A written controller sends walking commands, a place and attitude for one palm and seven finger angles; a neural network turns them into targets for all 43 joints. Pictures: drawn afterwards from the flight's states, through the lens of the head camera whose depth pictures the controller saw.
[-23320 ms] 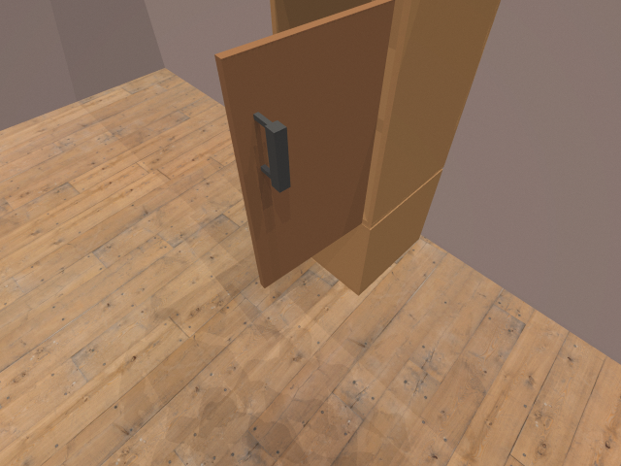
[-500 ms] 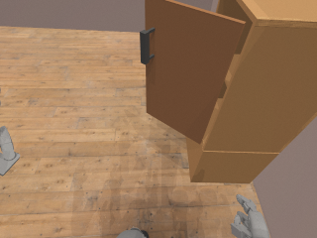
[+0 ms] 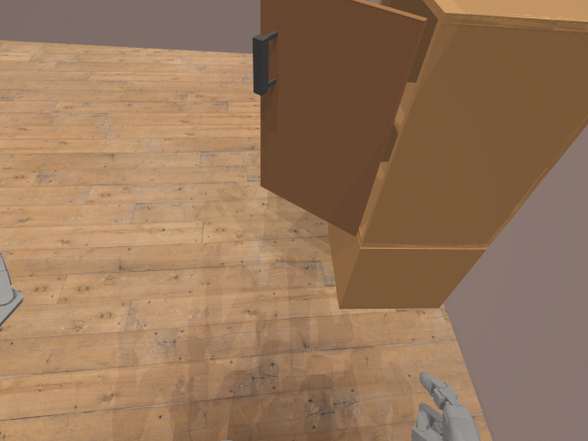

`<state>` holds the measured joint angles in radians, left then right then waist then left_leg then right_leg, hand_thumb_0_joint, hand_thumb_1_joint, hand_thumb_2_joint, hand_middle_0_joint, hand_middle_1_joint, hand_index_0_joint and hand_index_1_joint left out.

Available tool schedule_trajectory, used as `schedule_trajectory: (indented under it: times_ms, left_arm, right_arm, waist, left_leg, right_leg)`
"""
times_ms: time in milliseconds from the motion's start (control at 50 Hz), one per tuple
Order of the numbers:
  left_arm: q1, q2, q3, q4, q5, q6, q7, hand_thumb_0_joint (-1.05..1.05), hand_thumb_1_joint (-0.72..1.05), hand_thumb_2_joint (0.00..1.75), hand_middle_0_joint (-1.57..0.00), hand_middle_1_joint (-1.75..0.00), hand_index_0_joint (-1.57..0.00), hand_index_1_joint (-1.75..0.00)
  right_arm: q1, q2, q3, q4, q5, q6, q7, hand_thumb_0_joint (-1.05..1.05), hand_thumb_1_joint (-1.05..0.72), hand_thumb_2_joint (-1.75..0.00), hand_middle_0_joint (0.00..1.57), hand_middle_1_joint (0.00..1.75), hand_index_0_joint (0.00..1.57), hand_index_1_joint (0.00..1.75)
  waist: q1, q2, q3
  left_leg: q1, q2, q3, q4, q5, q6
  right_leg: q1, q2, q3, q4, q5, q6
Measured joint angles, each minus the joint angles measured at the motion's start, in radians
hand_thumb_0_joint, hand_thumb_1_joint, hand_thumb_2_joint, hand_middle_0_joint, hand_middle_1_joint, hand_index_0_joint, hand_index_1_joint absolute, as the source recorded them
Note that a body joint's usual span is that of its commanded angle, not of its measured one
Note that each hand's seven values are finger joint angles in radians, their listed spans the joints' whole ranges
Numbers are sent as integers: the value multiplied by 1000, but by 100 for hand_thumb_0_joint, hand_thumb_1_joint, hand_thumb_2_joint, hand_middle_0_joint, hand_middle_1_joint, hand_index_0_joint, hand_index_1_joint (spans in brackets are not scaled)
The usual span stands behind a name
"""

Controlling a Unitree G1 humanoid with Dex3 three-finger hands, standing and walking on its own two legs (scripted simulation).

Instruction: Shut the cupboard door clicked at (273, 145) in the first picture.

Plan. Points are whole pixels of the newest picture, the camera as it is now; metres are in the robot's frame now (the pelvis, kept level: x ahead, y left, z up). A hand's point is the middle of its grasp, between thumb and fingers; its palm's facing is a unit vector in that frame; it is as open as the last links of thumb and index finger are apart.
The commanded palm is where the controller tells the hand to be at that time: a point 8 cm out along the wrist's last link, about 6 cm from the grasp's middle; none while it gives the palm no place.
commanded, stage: stop stepping back and stand still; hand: left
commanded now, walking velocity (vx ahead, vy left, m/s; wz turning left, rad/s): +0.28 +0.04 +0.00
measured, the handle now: (266, 63) +0.85 +0.14 +0.10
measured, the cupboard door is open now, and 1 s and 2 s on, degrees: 54 54 54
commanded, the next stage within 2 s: let the arm hang, fingers relaxed in 0.98 s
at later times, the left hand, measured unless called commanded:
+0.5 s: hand (25, 313) +0.18 +0.27 +0.17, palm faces +0.40 -0.81 -0.42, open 7.4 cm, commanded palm +0.12 +0.31 +0.19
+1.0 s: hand (41, 292) +0.21 +0.27 +0.17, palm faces +0.39 -0.82 -0.43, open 7.4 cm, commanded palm +0.15 +0.30 +0.19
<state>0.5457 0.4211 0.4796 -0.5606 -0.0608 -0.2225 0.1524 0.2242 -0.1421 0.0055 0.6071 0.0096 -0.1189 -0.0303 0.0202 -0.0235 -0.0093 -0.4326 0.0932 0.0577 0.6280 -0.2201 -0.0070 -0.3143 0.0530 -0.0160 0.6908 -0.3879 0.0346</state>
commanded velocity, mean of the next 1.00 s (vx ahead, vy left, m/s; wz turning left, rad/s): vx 0.04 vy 0.00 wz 0.00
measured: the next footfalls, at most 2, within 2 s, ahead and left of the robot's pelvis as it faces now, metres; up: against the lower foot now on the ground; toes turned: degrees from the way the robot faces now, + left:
right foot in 0.02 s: +0.00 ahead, -0.10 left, +0.00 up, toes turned +0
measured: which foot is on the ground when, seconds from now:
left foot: down 0.00-1.00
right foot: up 0.00-0.00, down 0.02-1.00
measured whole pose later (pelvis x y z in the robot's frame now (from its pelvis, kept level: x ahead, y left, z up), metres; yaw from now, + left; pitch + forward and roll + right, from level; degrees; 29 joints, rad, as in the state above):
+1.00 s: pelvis +0.00 +0.01 +0.02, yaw -1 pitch +1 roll -1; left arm 0.54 0.40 0.38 -0.45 -0.05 -0.18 0.15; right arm 0.20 -0.20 0.02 0.60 0.01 -0.06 -0.07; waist -0.01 -0.02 -0.03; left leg -0.27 0.01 0.02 0.47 -0.21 0.02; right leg -0.14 0.04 0.01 0.39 -0.27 -0.01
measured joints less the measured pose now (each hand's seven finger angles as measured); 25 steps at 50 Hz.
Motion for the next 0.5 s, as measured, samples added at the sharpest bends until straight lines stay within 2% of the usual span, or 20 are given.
schedule_trajectory:
  times_ms: [20, 40, 100, 140, 220, 280, 380, 500]
  left_arm:
    - [15, 8, -2, -12, 5, 2, -1, 1, 89, 90, -21, -30, -21, -30]
    - [12, -3, -19, -8, 12, 1, -5, 1, 89, 90, -21, -30, -21, -30]
    - [-26, -19, -80, 33, 18, 15, -6, 1, 89, 90, -21, -30, -21, -30]
    - [-34, -15, -88, 55, 19, 22, 5, 1, 89, 90, -21, -30, -21, -31]
    - [-14, -3, -64, 88, 16, 20, 17, 1, 89, 90, -21, -30, -21, -31]
    - [-1, 1, -49, 124, 15, 21, 18, 1, 89, 90, -21, -30, -21, -31]
    - [-14, -7, -46, 136, 32, 28, 17, 1, 89, 90, -21, -30, -21, -30]
    - [-4, -21, -78, 96, 34, 9, 7, 1, 89, 90, -21, -30, -21, -30]
  right_arm:
    - [9, 4, 10, -7, 1, -1, 3, 1, -90, -90, 21, 30, 20, 30]
    - [7, 0, 14, -2, 0, 2, 3, 1, -90, -90, 21, 30, 20, 30]
    - [19, -21, 18, 38, -5, 22, -7, 1, -90, -90, 21, 30, 20, 30]
    - [37, -34, 21, 59, -6, 37, -15, 1, -90, -90, 21, 30, 20, 30]
    - [70, -70, 6, 66, -3, 46, -39, 1, -90, -90, 21, 30, 20, 30]
    - [81, -78, 0, 71, 1, 47, -51, 1, -90, -90, 21, 30, 20, 30]
    - [86, -72, 1, 42, -5, 15, -59, 1, -90, -90, 21, 30, 20, 30]
    - [47, -54, 14, 33, -10, -5, -39, 1, -90, -90, 21, 30, 20, 30]
  waist:
    - [2, -13, -15]
    - [4, 0, -16]
    - [-8, 17, -19]
    - [-17, 2, -38]
    - [-58, 6, -66]
    - [-61, -16, -71]
    - [-59, -34, -54]
    - [-46, -9, -17]
  left_leg:
    - [-17, -3, 17, 17, -10, -2]
    - [-32, 4, 11, 43, -44, -5]
    - [-32, -33, -34, 118, -140, -6]
    - [7, -59, -39, 108, -131, 2]
    - [104, -73, -55, -45, -25, 23]
    - [134, -84, -36, -78, -17, 31]
    - [141, -99, -30, -139, 19, 36]
    - [127, -87, -47, -154, 39, 25]
  right_leg:
    - [47, -14, 9, -79, 0, -14]
    - [48, -3, 12, -97, 9, -35]
    - [66, 2, 9, -124, 51, -64]
    - [81, -9, 19, -146, 69, -63]
    - [98, -13, 13, -153, 68, -44]
    - [121, -26, 32, -184, 83, -34]
    - [124, -33, 37, -213, 99, -30]
    - [126, -18, 23, -254, 128, -46]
